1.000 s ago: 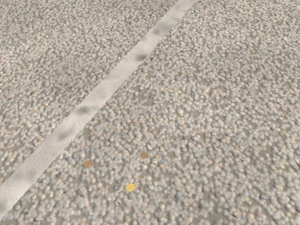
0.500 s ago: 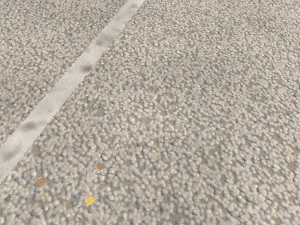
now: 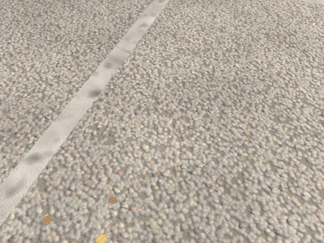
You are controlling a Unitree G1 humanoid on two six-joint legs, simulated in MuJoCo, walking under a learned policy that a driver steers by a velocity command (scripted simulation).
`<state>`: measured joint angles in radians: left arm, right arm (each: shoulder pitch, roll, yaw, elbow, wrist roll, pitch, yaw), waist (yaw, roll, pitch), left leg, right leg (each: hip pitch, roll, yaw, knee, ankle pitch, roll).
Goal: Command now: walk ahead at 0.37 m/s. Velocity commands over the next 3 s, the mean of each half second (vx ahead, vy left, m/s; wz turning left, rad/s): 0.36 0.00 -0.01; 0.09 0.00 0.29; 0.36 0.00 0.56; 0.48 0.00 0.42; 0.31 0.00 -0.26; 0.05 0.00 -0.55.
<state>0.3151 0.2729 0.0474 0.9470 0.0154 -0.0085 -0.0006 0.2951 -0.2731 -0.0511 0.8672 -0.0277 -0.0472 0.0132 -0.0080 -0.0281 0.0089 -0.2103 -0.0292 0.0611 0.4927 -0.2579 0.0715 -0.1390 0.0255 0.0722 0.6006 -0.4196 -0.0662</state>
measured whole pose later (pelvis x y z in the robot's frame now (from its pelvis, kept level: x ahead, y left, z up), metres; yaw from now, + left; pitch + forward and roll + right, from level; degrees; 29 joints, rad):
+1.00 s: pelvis +0.29 -0.01 +0.00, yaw +13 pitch +0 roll -1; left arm 0.22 0.27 0.06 0.92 0.02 0.01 0.04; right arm 0.20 -0.21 -0.04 0.90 -0.02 0.04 0.01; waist 0.00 -0.03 0.01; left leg -0.24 0.01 0.07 0.56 -0.41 0.07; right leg -0.28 -0.04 -0.27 0.53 -0.26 -0.07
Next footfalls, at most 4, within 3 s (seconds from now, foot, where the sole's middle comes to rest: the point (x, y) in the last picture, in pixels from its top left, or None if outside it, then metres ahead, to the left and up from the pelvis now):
0.42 right None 0.37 -0.09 -0.77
1.00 left None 0.29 0.08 -0.77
1.46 right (165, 219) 0.64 -0.02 -0.77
1.94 left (89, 198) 0.73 0.32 -0.77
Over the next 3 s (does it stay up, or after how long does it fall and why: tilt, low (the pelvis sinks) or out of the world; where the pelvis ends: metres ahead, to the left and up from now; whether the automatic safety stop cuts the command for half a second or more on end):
stays up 0.88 0.38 0.00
